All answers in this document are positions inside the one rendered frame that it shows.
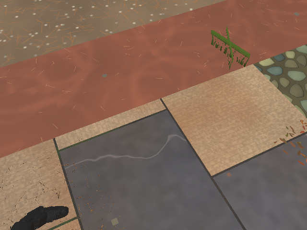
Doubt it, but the left robot hand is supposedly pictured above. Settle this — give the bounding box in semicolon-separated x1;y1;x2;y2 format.
10;206;69;230

